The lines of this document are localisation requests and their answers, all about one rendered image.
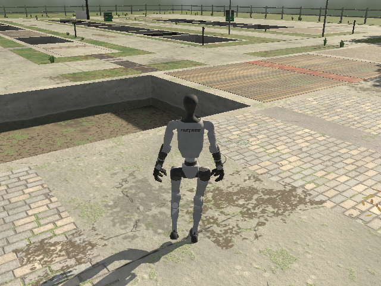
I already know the right robot upper arm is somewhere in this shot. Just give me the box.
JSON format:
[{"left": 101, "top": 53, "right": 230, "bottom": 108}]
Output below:
[{"left": 203, "top": 120, "right": 218, "bottom": 153}]

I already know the left robot hand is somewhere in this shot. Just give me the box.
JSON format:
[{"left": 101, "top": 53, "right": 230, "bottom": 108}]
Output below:
[{"left": 153, "top": 168, "right": 167, "bottom": 182}]

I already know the right robot hand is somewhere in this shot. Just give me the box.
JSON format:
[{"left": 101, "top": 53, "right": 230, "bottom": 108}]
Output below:
[{"left": 211, "top": 168, "right": 224, "bottom": 182}]

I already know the humanoid robot torso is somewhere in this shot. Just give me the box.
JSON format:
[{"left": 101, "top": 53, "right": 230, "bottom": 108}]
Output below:
[{"left": 177, "top": 117, "right": 204, "bottom": 179}]

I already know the right robot forearm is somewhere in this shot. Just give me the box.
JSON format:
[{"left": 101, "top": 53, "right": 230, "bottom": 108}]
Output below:
[{"left": 212, "top": 145, "right": 223, "bottom": 170}]

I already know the left robot forearm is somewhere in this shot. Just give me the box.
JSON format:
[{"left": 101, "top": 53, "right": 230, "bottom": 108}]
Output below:
[{"left": 155, "top": 144, "right": 167, "bottom": 170}]

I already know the robot right thigh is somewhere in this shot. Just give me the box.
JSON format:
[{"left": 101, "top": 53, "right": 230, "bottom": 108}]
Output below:
[{"left": 193, "top": 166, "right": 211, "bottom": 206}]

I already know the left robot upper arm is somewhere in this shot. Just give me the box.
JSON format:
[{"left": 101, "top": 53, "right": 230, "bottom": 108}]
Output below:
[{"left": 161, "top": 120, "right": 178, "bottom": 153}]

